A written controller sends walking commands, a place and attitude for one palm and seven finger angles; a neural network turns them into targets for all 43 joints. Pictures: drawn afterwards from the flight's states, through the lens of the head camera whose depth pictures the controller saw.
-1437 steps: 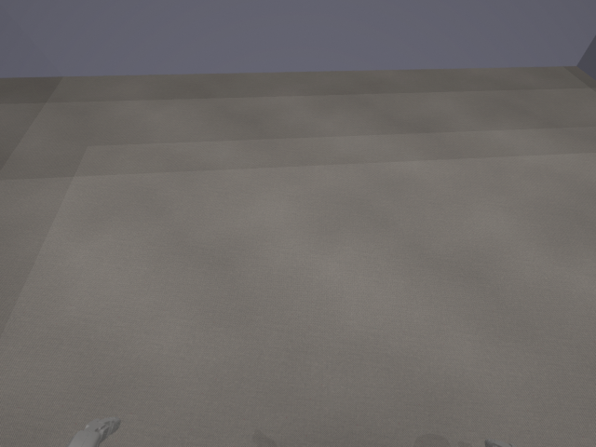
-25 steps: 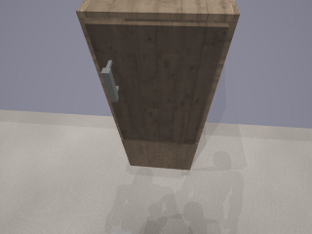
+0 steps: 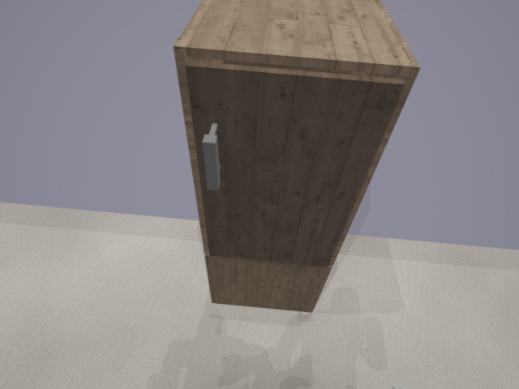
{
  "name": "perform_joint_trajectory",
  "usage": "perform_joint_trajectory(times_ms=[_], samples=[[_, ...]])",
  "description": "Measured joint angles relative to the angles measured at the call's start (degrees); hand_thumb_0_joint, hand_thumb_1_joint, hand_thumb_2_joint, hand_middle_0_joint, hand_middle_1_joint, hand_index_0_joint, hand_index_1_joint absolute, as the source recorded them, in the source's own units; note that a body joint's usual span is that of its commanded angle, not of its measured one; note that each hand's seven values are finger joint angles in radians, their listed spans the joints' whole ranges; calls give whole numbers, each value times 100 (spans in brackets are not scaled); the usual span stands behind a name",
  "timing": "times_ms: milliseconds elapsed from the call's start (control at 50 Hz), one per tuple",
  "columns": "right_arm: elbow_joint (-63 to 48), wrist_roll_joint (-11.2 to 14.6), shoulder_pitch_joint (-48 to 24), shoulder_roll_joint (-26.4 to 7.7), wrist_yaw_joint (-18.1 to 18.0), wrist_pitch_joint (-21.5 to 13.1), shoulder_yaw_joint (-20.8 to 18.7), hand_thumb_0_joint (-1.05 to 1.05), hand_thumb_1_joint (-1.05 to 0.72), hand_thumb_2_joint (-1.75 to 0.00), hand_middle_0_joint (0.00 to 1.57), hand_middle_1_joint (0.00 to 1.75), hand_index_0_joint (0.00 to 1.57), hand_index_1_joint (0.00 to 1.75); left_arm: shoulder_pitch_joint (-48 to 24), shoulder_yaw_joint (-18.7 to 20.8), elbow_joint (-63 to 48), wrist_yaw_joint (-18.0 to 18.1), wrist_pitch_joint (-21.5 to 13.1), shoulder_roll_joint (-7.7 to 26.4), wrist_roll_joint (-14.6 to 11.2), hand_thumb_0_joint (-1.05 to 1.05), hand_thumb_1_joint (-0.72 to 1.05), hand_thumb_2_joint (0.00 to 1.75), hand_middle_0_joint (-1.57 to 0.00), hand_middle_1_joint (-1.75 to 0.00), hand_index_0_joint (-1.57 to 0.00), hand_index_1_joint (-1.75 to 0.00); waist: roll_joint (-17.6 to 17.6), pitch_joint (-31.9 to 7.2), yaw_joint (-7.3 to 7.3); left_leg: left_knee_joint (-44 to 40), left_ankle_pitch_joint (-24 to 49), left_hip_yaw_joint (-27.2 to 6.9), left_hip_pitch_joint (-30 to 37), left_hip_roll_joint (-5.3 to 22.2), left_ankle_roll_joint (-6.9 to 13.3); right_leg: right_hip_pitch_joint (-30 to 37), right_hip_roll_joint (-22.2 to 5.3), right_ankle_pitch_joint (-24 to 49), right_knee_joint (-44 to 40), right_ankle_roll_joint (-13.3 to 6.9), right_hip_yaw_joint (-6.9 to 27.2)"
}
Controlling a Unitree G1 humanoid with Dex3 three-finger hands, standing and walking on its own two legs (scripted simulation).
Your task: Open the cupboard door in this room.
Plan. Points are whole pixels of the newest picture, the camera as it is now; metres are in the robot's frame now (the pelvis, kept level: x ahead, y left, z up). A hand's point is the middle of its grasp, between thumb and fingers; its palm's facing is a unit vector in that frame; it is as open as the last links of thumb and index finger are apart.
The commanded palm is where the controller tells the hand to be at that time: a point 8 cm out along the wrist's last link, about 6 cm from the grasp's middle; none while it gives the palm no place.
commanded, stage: come to a stop and stand still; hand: left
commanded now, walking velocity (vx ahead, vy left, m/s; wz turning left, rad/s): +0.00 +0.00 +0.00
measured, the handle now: (213, 157) +0.51 +0.14 +0.06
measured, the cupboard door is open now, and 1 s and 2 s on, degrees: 0 0 0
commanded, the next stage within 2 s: look again from close up in 1.34 s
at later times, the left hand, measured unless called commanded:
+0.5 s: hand out of the picture +0.03 +0.26 -0.14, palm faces -0.03 -0.94 -0.34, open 7.3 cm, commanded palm none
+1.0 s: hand out of the picture +0.00 +0.19 -0.15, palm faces -0.02 -0.96 -0.29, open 7.3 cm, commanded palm none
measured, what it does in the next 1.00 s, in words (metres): stands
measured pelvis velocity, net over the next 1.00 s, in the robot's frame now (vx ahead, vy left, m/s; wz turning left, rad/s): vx -0.03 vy -0.03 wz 0.00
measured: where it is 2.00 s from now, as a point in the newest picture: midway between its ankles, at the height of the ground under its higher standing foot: outside the picture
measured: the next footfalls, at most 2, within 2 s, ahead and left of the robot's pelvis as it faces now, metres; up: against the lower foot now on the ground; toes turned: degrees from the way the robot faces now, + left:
none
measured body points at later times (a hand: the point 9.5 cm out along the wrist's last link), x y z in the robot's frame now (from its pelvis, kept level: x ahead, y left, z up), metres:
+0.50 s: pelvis -0.04 +0.01 +0.01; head -0.03 +0.01 +0.46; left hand +0.04 +0.31 -0.12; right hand +0.02 -0.29 -0.12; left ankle +0.01 +0.06 -0.73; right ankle -0.04 -0.14 -0.73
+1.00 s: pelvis -0.03 -0.03 +0.02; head -0.03 -0.03 +0.47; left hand +0.00 +0.24 -0.13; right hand +0.03 -0.30 -0.13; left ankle +0.01 +0.06 -0.73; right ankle -0.04 -0.14 -0.73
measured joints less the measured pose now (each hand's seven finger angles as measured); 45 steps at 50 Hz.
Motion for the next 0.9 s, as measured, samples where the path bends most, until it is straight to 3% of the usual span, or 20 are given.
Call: perform_joint_trajectory(times_ms=[180,340,600,900], samples=[[58,-17,-41,-345,3,-30,51,0,-91,-90,20,30,20,30,-597,59,-203,-78,43,409,-17,0,91,90,-20,-30,-21,-30,132,140,-42,-604,433,145,237,-174,155,88,-148,322,-344,-72,131],[290,-10,74,-620,62,30,18,0,-90,-90,20,30,20,30,-681,50,-71,-149,84,599,-1,0,91,90,-20,-30,-20,-30,139,158,-140,-1169,840,196,373,-254,145,74,-203,582,-617,-119,186],[808,29,240,-638,113,47,80,0,-91,-90,20,30,20,30,-397,-135,465,-196,67,368,-18,0,91,90,-20,-30,-21,-30,27,156,-174,-1518,1109,71,514,-177,12,232,-118,831,-952,72,71],[1044,50,11,-426,106,17,155,0,-91,-90,20,30,20,30,-299,-216,799,-168,-50,114,-31,0,91,90,-20,-30,-21,-30,105,179,-116,-1517,1119,-57,514,37,-209,324,107,884,-1122,-113,-46]])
